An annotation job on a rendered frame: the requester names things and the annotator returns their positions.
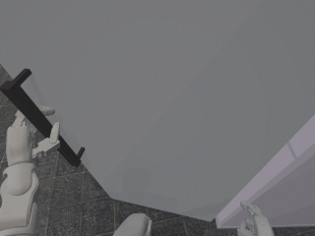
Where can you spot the robot left thigh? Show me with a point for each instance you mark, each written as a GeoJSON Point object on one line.
{"type": "Point", "coordinates": [136, 224]}

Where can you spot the robot left forearm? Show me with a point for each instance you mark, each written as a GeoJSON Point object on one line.
{"type": "Point", "coordinates": [19, 192]}

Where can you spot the robot left hand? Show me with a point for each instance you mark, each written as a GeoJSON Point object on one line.
{"type": "Point", "coordinates": [19, 139]}

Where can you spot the robot right hand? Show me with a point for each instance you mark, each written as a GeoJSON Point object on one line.
{"type": "Point", "coordinates": [260, 226]}

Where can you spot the handle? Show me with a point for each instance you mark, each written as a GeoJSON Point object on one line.
{"type": "Point", "coordinates": [13, 90]}

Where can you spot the fridge door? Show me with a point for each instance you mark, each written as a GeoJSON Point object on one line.
{"type": "Point", "coordinates": [178, 103]}

